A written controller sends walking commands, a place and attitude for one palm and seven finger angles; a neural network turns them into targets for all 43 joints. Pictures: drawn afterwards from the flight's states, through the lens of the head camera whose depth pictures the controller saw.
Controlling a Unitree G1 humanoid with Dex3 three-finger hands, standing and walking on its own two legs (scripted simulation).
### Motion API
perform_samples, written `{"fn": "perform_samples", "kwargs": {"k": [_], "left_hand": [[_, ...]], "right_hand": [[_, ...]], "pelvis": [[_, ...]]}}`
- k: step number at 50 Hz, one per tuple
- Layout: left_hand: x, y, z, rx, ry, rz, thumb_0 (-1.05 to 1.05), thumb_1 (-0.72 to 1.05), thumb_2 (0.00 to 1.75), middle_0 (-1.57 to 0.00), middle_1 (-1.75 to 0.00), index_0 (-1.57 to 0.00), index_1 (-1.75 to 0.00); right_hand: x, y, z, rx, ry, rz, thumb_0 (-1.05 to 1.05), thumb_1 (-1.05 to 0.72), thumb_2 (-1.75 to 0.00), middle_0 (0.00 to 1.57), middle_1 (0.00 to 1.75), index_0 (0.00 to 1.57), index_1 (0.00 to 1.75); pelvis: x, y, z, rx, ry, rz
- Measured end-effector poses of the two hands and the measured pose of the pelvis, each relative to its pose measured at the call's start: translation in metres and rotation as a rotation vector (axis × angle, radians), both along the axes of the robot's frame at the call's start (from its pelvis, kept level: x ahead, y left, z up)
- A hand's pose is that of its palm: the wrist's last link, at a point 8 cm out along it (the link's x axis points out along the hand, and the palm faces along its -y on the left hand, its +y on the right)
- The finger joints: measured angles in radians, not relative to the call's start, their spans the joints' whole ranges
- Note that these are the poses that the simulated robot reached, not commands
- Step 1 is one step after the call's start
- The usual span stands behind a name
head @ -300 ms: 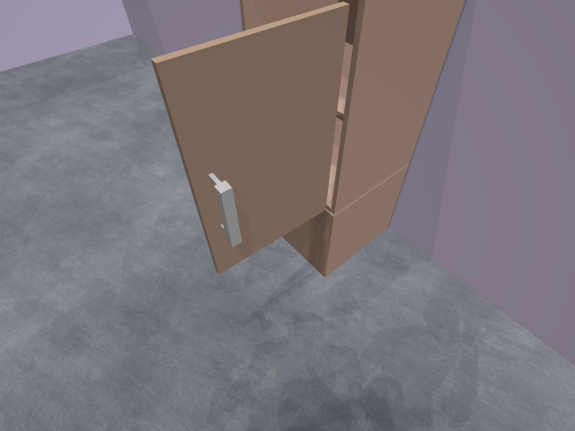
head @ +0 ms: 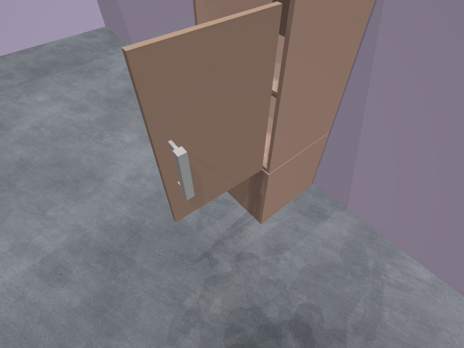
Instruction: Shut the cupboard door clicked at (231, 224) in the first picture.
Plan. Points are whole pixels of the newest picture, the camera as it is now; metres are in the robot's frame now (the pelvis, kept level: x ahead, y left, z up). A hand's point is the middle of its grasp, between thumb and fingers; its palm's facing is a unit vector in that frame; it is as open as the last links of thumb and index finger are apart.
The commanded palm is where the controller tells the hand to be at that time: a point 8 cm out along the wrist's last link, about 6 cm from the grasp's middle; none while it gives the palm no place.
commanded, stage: look at it before walking up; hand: left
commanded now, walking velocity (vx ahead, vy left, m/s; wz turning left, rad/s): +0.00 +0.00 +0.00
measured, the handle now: (180, 170) +0.55 +0.17 -0.09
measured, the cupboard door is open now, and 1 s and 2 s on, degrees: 87 87 87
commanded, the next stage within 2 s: walk to a spot facing it in 0.54 s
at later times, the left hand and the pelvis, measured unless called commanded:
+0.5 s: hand out of the picture +0.03 +0.21 -0.17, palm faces +0.00 -0.96 -0.26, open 7.4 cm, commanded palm none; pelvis +0.00 +0.01 +0.00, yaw +0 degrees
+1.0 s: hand out of the picture +0.05 +0.19 -0.18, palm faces -0.09 -0.96 -0.26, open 7.4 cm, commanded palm none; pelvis -0.01 -0.01 -0.02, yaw -9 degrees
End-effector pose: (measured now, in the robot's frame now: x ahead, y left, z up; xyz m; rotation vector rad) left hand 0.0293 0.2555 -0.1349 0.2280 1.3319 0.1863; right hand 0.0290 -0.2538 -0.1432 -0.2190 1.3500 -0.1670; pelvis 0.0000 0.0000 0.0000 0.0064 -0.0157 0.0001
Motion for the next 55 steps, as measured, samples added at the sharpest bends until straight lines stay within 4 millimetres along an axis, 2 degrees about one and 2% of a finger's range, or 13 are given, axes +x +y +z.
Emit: {"fn": "perform_samples", "kwargs": {"k": [19,38,42,47,53,55], "left_hand": [[-0.001,0.004,-0.001,-0.006,0.008,0.000,0.00,0.91,0.90,-0.20,-0.30,-0.20,-0.30],[0.003,0.004,-0.004,-0.008,0.017,-0.004,0.00,0.91,0.90,-0.20,-0.30,-0.20,-0.30],[0.003,0.000,-0.009,-0.020,0.044,-0.024,0.00,0.91,0.90,-0.20,-0.30,-0.20,-0.30],[0.010,-0.007,-0.014,-0.020,0.060,-0.065,0.00,0.91,0.90,-0.20,-0.30,-0.20,-0.30],[0.026,-0.025,-0.013,0.013,-0.002,-0.115,0.00,0.91,0.90,-0.20,-0.30,-0.20,-0.30],[0.027,-0.031,-0.011,0.021,-0.006,-0.125,0.00,0.91,0.90,-0.20,-0.30,-0.20,-0.30]], "right_hand": [[-0.001,0.009,0.000,0.006,0.007,0.000,0.00,-0.91,-0.90,0.21,0.30,0.20,0.30],[0.008,0.010,0.000,-0.006,-0.017,-0.018,0.00,-0.91,-0.90,0.20,0.30,0.20,0.30],[0.001,0.014,-0.004,0.001,-0.029,-0.066,0.00,-0.91,-0.90,0.20,0.30,0.20,0.30],[-0.019,0.012,-0.015,0.015,-0.037,-0.128,0.00,-0.91,-0.90,0.21,0.30,0.20,0.30],[-0.044,-0.008,-0.037,0.047,-0.012,-0.184,0.00,-0.91,-0.90,0.21,0.30,0.21,0.30],[-0.047,-0.017,-0.037,0.048,-0.001,-0.203,0.00,-0.91,-0.90,0.21,0.30,0.21,0.30]], "pelvis": [[0.002,0.005,0.000,0.001,0.004,0.001],[0.004,0.008,-0.001,0.000,0.010,-0.027],[0.001,0.008,-0.005,0.002,0.013,-0.070],[-0.008,0.002,-0.013,0.031,0.014,-0.132],[-0.016,-0.018,-0.027,0.042,0.011,-0.181],[-0.020,-0.023,-0.026,0.030,0.010,-0.190]]}}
